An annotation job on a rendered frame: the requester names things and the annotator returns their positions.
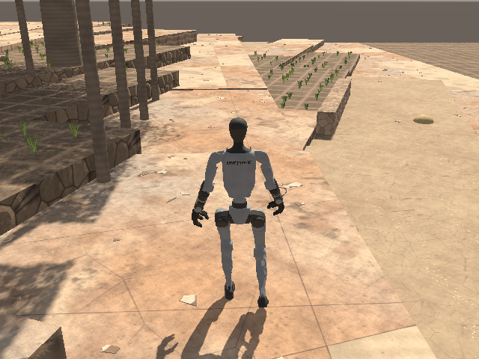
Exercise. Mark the robot left forearm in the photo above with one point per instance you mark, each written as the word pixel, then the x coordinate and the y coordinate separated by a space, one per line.
pixel 201 200

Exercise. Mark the robot right shin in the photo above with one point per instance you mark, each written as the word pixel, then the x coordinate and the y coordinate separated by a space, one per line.
pixel 261 270

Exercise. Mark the right robot upper arm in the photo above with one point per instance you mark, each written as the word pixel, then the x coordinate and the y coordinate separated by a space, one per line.
pixel 266 168

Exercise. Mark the left robot foot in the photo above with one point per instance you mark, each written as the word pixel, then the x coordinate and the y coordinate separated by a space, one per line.
pixel 229 293

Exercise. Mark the robot left hand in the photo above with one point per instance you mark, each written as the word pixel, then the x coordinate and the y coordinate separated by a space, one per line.
pixel 196 216

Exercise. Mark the left robot upper arm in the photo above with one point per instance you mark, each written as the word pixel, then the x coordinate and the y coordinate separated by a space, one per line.
pixel 215 158

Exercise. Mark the robot right hand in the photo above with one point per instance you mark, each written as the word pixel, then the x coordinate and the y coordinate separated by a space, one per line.
pixel 274 204

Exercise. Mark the robot right forearm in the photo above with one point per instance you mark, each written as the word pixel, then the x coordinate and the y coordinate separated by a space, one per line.
pixel 276 194

